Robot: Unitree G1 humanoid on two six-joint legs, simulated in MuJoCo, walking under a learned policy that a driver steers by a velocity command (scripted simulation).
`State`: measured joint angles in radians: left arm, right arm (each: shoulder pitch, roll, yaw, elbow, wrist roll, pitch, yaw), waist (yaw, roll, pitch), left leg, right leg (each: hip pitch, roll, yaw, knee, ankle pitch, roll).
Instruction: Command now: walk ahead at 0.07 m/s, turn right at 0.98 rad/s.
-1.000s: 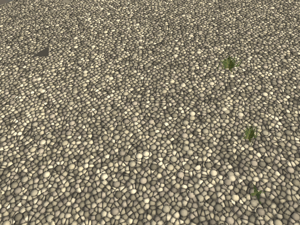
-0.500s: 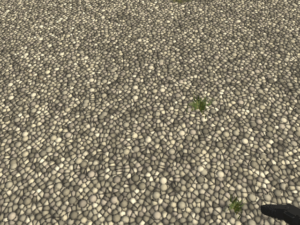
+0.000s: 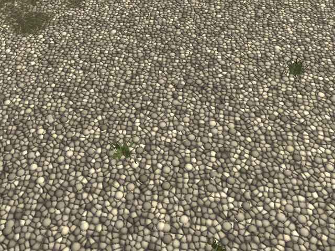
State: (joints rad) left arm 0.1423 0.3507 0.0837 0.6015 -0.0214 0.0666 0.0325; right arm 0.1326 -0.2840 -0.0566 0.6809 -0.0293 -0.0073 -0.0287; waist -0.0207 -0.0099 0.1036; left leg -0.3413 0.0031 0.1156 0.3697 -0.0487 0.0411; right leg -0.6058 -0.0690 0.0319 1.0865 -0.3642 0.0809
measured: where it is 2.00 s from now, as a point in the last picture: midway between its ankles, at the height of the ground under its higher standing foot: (227, 170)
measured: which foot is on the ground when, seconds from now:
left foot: down 0.00-0.18, up 0.20-0.62, down 0.64-0.98, up 1.00-1.00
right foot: up 0.00-0.16, down 0.18-0.64, up 0.66-0.94, down 0.96-1.00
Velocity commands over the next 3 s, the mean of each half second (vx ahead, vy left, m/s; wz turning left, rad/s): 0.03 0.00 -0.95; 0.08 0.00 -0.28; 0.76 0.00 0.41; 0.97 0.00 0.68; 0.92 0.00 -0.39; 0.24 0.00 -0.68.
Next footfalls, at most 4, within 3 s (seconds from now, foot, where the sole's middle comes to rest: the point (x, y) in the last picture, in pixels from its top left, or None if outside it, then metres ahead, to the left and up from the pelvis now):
0.18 right None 0.06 -0.15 -0.77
0.64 left None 0.16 0.05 -0.77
0.96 right None -0.01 -0.15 -0.77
1.42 left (201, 222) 0.51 -0.10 -0.77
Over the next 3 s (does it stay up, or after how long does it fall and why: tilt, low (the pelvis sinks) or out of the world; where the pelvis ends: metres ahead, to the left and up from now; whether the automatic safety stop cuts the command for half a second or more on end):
stays up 1.46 -0.24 0.00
